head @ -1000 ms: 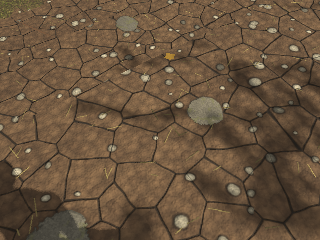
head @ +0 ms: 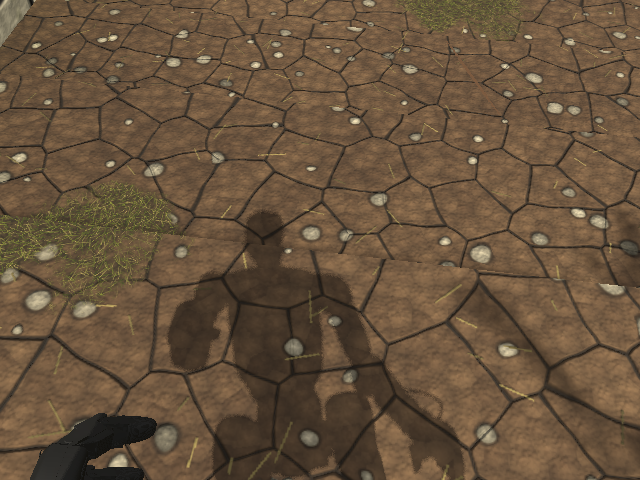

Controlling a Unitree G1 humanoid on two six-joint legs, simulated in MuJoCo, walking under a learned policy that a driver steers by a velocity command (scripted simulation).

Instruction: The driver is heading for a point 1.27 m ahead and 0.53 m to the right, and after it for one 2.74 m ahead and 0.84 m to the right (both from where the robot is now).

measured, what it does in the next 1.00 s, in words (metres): walks ahead, turning right: left foot, then right foot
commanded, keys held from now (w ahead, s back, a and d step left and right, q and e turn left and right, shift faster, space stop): w+e+shift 1.00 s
